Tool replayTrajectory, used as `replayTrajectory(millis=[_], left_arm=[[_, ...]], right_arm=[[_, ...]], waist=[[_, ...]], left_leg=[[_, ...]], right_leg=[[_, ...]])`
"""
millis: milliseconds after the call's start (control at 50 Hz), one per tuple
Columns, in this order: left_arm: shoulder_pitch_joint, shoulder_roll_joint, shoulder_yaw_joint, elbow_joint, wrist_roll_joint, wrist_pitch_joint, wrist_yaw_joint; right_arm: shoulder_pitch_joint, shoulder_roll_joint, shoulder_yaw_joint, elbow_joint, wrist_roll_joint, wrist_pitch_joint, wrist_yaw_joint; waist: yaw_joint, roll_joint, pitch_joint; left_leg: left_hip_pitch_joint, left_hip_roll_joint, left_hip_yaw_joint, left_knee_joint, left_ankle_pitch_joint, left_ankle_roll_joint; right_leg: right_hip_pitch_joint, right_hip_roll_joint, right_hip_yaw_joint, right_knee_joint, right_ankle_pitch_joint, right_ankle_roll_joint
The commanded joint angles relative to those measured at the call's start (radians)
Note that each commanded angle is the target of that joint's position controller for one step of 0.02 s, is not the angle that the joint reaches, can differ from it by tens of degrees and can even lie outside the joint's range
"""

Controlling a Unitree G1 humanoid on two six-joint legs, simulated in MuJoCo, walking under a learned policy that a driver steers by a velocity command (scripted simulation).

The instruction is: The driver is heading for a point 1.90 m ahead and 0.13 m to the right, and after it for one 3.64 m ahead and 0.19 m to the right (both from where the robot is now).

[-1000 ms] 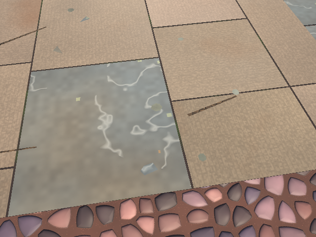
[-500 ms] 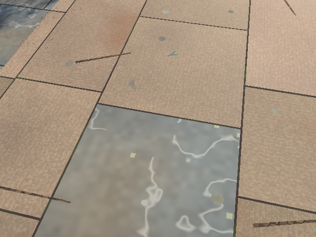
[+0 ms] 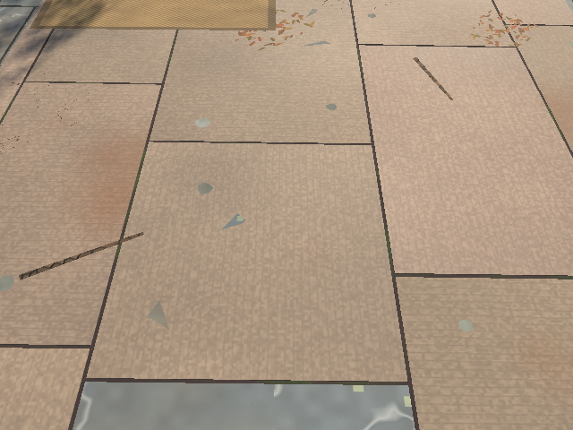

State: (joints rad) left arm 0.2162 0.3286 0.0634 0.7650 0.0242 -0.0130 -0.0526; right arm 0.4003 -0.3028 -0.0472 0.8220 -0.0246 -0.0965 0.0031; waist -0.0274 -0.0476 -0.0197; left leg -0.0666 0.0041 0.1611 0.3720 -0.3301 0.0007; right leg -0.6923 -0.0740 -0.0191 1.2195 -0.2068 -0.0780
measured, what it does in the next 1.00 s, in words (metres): walks ahead: right foot, then left foot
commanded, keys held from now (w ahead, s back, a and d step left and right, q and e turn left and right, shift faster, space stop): w+e+shift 0.26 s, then w+q+shift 0.74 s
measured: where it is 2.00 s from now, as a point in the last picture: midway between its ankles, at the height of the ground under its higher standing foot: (293, 88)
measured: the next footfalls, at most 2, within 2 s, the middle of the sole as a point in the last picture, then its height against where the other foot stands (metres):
right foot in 0.22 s outside the picture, level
left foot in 0.68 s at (318, 307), level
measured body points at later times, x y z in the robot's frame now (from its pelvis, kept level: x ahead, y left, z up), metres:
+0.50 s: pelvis +0.46 -0.08 +0.00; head +0.48 -0.08 +0.45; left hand +0.53 +0.19 -0.13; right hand +0.58 -0.35 -0.09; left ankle +0.70 +0.03 -0.67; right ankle +0.35 -0.07 -0.74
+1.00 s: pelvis +0.95 -0.13 +0.00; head +0.98 -0.12 +0.45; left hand +1.21 +0.08 -0.05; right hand +0.91 -0.42 -0.12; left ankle +0.80 -0.09 -0.74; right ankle +1.18 -0.31 -0.68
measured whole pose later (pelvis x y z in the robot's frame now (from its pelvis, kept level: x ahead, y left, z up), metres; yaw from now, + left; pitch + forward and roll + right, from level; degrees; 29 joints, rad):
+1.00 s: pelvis +0.95 -0.13 +0.00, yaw +6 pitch +3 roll +0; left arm -0.03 0.25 -0.06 0.57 0.04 -0.07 -0.03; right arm 0.50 -0.30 -0.07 0.86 0.01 -0.06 0.02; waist -0.13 -0.01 0.01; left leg 0.05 -0.17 -0.22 0.27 -0.33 0.16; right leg -0.72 -0.11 0.09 0.66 0.04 0.04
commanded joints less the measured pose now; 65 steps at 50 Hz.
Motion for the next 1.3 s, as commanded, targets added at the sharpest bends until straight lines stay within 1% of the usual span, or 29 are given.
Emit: replayTrajectory(millis=[20, 120, 180, 200, 220, 240, 260, 280, 320, 400, 520, 600, 640, 660, 680, 700, 720, 760, 820, 900, 1000, 1040, 1080, 1100, 1120, 1140, 1180, 1240, 1300], left_arm=[[-0.088, -0.035, -0.022, -0.112, 0.001, 0.001, -0.025], [-0.178, -0.003, -0.032, -0.143, -0.003, -0.003, -0.05], [0.202, 0.101, 0.013, -0.042, -0.005, -0.003, -0.019], [0.371, 0.15, 0.044, 0.02, -0.004, -0.001, 0.005], [0.281, 0.218, 0.071, 0.02, -0.027, 0.013, 0.029], [0.202, 0.341, 0.089, -0.039, 0.007, 0.027, 0.027], [0.215, 0.294, 0.09, -0.065, -0.002, 0.027, 0.037], [0.192, 0.219, 0.072, -0.037, -0.003, 0.016, 0.05], [0.115, 0.132, 0.039, -0.026, 0.003, -0.024, 0.063], [0.144, 0.094, 0.016, 0.017, -0.007, -0.09, 0.044], [0.237, 0.082, 0.004, 0.061, -0.017, -0.129, 0.035], [0.215, 0.132, 0.006, 0.067, 0.004, -0.117, 0.077], [0.157, 0.167, 0.018, 0.051, 0.033, -0.082, 0.103], [0.083, 0.189, 0.026, 0.027, 0.043, -0.064, 0.109], [0.009, 0.177, 0.025, 0.01, 0.036, -0.063, 0.104], [0.08, -0.009, -0.019, -0.068, 0.011, -0.091, 0.074], [0.071, 0.028, -0.042, -0.112, 0.009, -0.114, 0.07], [-0.017, 0.067, -0.048, -0.126, 0.02, -0.136, 0.054], [-0.017, 0.039, -0.069, -0.144, 0.061, -0.069, 0.047], [-0.235, 0.011, -0.093, -0.241, 0.033, -0.056, 0.027], [-0.346, 0.012, -0.093, -0.282, 0.009, -0.068, 0.031], [-0.275, 0.048, -0.077, -0.262, 0.012, -0.076, 0.043], [0.03, 0.127, -0.035, -0.18, 0.007, -0.086, 0.068], [0.258, 0.18, -0.006, -0.133, 0.023, -0.089, 0.089], [0.306, 0.268, 0.021, -0.103, 0.065, -0.09, 0.089], [0.272, 0.251, 0.034, -0.089, 0.034, -0.078, 0.072], [0.156, 0.098, 0.012, -0.071, 0.019, -0.078, 0.055], [0.225, 0.034, -0.006, 0.026, 0.003, -0.085, 0.052], [0.209, 0.061, 0.005, 0.034, -0.014, -0.092, 0.06]], right_arm=[[-0.08, -0.027, 0.0, -0.045, 0.007, -0.037, 0.0], [-0.037, -0.139, -0.022, -0.021, 0.007, -0.032, -0.021], [-0.1, -0.235, -0.05, -0.052, -0.008, 0.019, -0.038], [-0.114, -0.227, -0.05, -0.06, -0.016, 0.03, -0.031], [-0.126, -0.101, -0.021, -0.079, -0.025, 0.024, -0.009], [-0.034, -0.083, -0.004, -0.206, 0.002, 0.005, -0.005], [-0.124, -0.126, 0.003, -0.217, -0.012, -0.022, -0.008], [-0.134, -0.124, 0.009, -0.199, -0.005, -0.032, -0.009], [-0.114, -0.09, 0.024, -0.163, -0.029, -0.006, -0.01], [-0.196, -0.044, 0.038, -0.174, -0.013, 0.058, 0.021], [-0.399, -0.002, 0.047, -0.207, 0.03, 0.039, 0.053], [-0.327, -0.07, 0.023, -0.159, 0.016, 0.04, 0.055], [-0.078, -0.136, -0.006, -0.082, 0.013, 0.053, 0.046], [0.148, -0.173, -0.029, -0.013, 0.015, 0.057, 0.037], [0.303, -0.213, -0.057, 0.027, 0.014, 0.066, 0.022], [0.186, -0.281, -0.074, 0.017, -0.003, 0.078, 0.016], [0.104, -0.263, -0.077, -0.031, 0.01, 0.078, 0.019], [0.041, -0.139, -0.053, -0.023, 0.011, 0.075, 0.009], [-0.001, -0.123, -0.037, -0.021, 0.015, 0.041, 0.003], [0.015, -0.155, -0.053, -0.031, 0.027, 0.016, 0.01], [0.103, -0.183, -0.075, -0.014, 0.035, 0.024, 0.009], [0.08, -0.201, -0.08, -0.018, 0.031, 0.023, -0.002], [0.026, -0.248, -0.085, -0.022, 0.015, 0.013, 0.0], [-0.016, -0.184, -0.068, -0.039, 0.006, -0.002, -0.001], [0.127, -0.002, -0.023, -0.068, 0.044, -0.009, 0.0], [0.117, -0.061, -0.01, -0.064, 0.031, -0.001, 0.002], [-0.132, -0.102, -0.012, -0.099, -0.007, 0.003, 0.014], [-0.237, -0.044, 0.012, -0.179, -0.044, 0.017, 0.033], [-0.339, -0.039, 0.037, -0.263, -0.051, 0.022, 0.048]], waist=[[0.057, 0.14, 0.12], [0.077, 0.095, 0.107], [0.282, 0.153, -0.105], [0.337, 0.1, -0.175], [0.236, -0.15, -0.071], [0.112, -0.276, -0.252], [0.164, -0.047, -0.257], [0.114, 0.067, -0.099], [0.014, 0.162, 0.008], [0.002, 0.104, 0.111], [0.096, 0.048, 0.137], [0.028, -0.04, 0.035], [-0.107, -0.083, -0.078], [-0.22, -0.073, -0.14], [-0.31, 0.022, -0.151], [-0.09, 0.399, -0.154], [-0.103, 0.22, -0.269], [-0.022, -0.05, -0.015], [0.074, -0.039, 0.107], [0.013, 0.041, 0.163], [-0.086, 0.105, 0.079], [-0.048, 0.102, 0.012], [0.122, 0.11, -0.167], [0.225, 0.074, -0.283], [0.12, -0.264, -0.427], [0.125, -0.285, -0.425], [0.127, -0.007, -0.114], [0.053, -0.045, 0.004], [0.013, -0.039, 0.069]], left_leg=[[-0.028, 0.219, -0.045, -0.237, 0.456, 0.077], [0.038, 0.199, 0.123, -0.184, 1.067, 0.034], [0.054, 0.254, 0.091, 0.358, 1.403, 0.041], [-0.094, 0.218, 0.081, 0.69, 1.145, 0.036], [-0.396, 0.01, 0.067, 1.095, 0.049, 0.003], [-0.762, -0.077, -0.127, 1.367, -0.186, -0.036], [-0.83, -0.012, -0.255, 1.315, -0.091, -0.019], [-0.812, 0.043, -0.247, 1.197, -0.023, -0.007], [-0.636, 0.122, -0.228, 1.027, 0.004, -0.005], [-0.571, 0.177, -0.183, 0.772, 0.089, -0.005], [-0.507, 0.065, -0.073, 0.312, 0.548, 0.097], [-0.41, -0.069, 0.005, 0.235, 0.468, 0.137], [-0.205, -0.142, 0.019, 0.265, 0.305, 0.166], [-0.018, -0.126, -0.034, 0.235, 0.232, 0.205], [0.169, -0.059, -0.148, 0.204, 0.149, 0.268], [0.49, 0.175, -0.656, 0.203, 0.187, 0.443], [0.517, 0.264, -0.981, -0.026, -0.057, 0.519], [0.147, 0.218, -0.852, -0.162, -0.132, 0.402], [-0.208, 0.077, -0.645, -0.203, 0.008, 0.343], [-0.384, -0.023, -0.523, -0.259, 0.24, 0.298], [-0.106, 0.0, -0.549, -0.147, 0.606, 0.219], [-0.024, 0.008, -0.545, -0.028, 0.812, 0.181], [-0.027, 0.005, -0.511, 0.325, 0.921, 0.144], [-0.171, -0.021, -0.462, 0.61, 0.724, 0.14], [-0.491, -0.152, -0.346, 0.958, -0.105, 0.1], [-0.652, -0.127, -0.318, 1.075, -0.114, 0.107], [-0.711, -0.038, -0.302, 0.996, 0.026, 0.102], [-0.688, 0.017, -0.266, 0.86, -0.057, 0.067], [-0.667, 0.073, -0.239, 0.614, -0.032, 0.018]], right_leg=[[-0.116, -0.048, 0.02, -0.102, 0.141, -0.011], [0.185, 0.086, -0.173, -0.455, 0.265, -0.091], [0.582, 0.175, -0.146, -0.468, 0.087, -0.153], [0.827, 0.186, -0.075, -0.532, 0.019, -0.177], [0.895, 0.07, 0.146, -0.598, -0.015, -0.211], [1.162, -0.157, 0.749, -0.785, -0.077, -0.431], [1.132, -0.186, 0.867, -0.934, -0.2, -0.415], [0.953, -0.184, 0.778, -0.975, -0.178, -0.355], [0.633, -0.116, 0.551, -0.969, -0.01, -0.271], [0.409, -0.028, 0.283, -1.09, 0.156, -0.201], [0.585, 0.007, -0.01, -1.206, 0.603, -0.018], [0.851, -0.052, -0.103, -1.04, 1.221, 0.052], [0.876, -0.091, -0.124, -0.693, 1.469, 0.072], [0.779, -0.092, -0.126, -0.38, 1.434, 0.071], [0.556, 0.019, -0.151, 0.082, 0.936, 0.063], [-0.047, 0.211, -0.042, 0.494, -0.295, 0.133], [-0.189, 0.169, 0.142, 0.51, -0.258, 0.102], [-0.115, 0.051, 0.148, 0.239, -0.099, 0.063], [0.029, -0.013, 0.104, 0.042, -0.137, 0.104], [0.155, -0.018, 0.016, -0.365, 0.133, 0.141], [0.216, 0.057, 0.011, -0.644, 0.313, 0.111], [0.355, 0.098, 0.009, -0.73, 0.253, 0.09], [0.672, 0.086, 0.017, -0.716, 0.132, 0.051], [0.913, -0.05, 0.137, -0.66, -0.098, 0.018], [1.189, -0.36, 0.683, -0.764, -0.315, -0.116], [1.165, -0.359, 0.984, -0.903, -0.476, -0.188], [0.879, -0.227, 0.654, -0.924, -0.304, -0.162], [0.68, -0.123, 0.486, -0.952, -0.009, -0.156], [0.526, -0.106, 0.439, -1.049, 0.018, -0.17]])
